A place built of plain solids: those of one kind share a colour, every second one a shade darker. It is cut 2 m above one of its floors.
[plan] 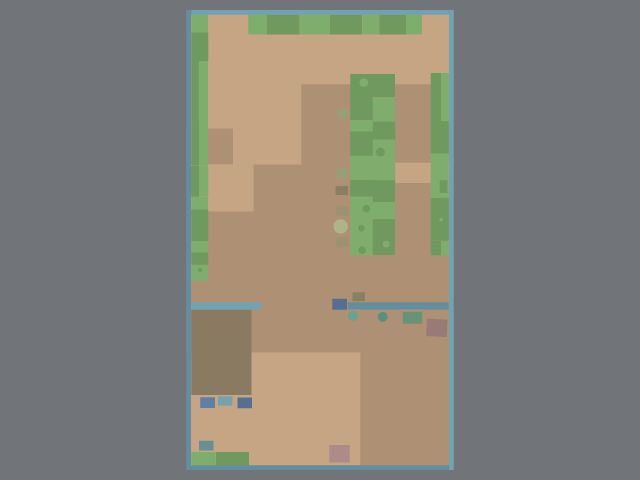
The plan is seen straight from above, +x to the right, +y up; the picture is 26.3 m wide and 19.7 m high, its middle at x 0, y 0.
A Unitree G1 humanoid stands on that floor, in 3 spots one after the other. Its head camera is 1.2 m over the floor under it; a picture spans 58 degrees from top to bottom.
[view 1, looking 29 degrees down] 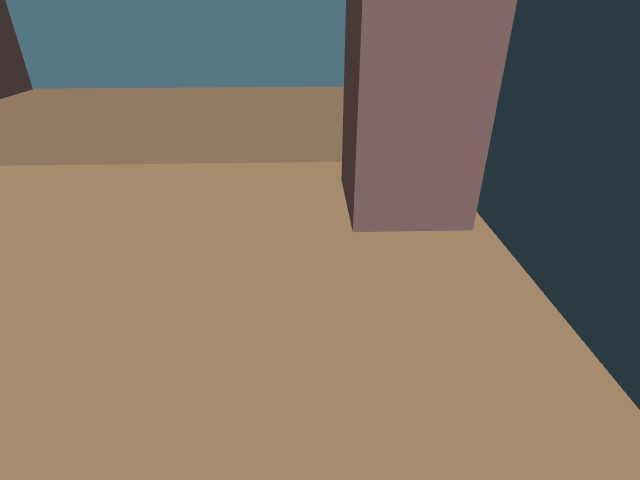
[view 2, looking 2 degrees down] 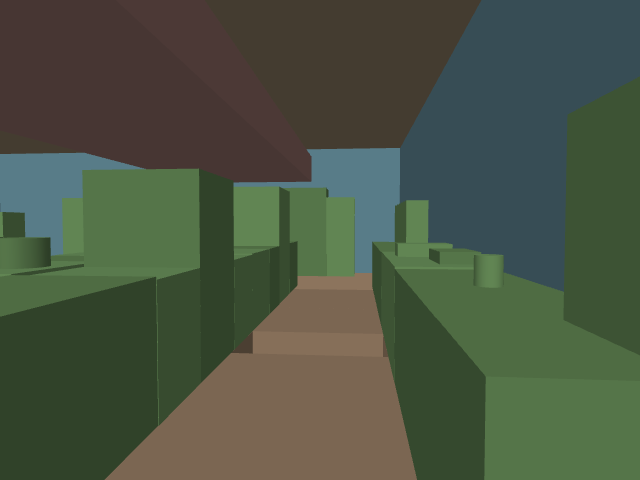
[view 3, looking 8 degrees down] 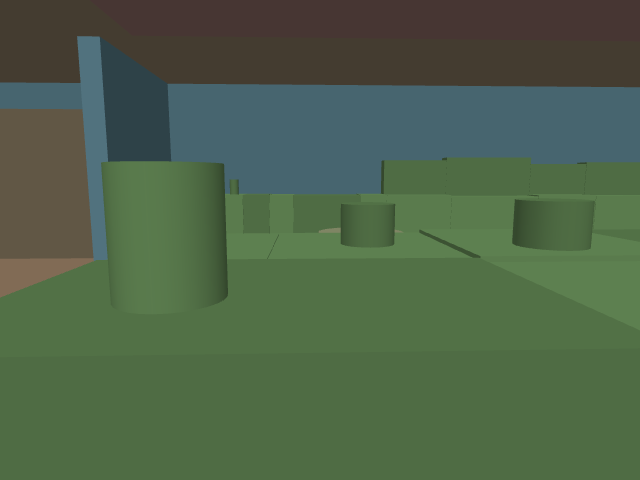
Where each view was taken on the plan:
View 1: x -1.87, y -8.14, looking -2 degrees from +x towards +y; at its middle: floor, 2.48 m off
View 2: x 4.26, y -1.59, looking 95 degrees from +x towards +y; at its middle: unit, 10.07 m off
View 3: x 3.81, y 0.17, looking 178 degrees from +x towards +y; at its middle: unit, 2.28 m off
